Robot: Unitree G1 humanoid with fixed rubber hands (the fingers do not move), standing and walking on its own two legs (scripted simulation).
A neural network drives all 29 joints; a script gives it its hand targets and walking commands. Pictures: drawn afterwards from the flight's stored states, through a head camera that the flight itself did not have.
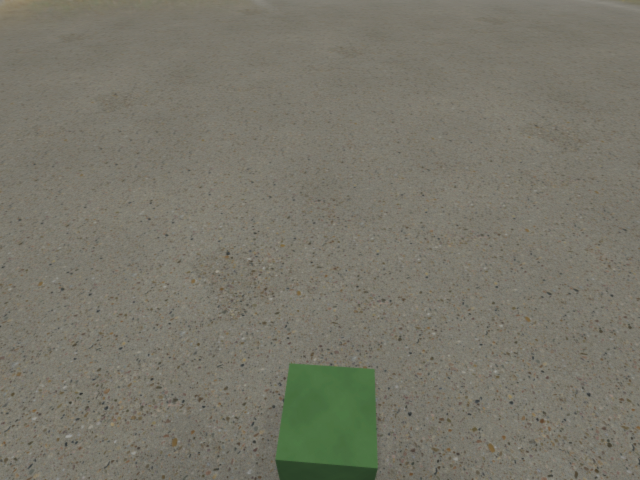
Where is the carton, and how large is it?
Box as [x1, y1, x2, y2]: [275, 363, 377, 479]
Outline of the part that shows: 290,363 275,458 280,479 374,479 377,469 374,369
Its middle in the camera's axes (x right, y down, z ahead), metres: +0.03 +0.53 +1.10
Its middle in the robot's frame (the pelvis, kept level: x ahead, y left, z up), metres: +0.49 -0.02 -0.65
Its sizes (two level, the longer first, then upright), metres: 0.261 0.248 0.226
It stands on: the floor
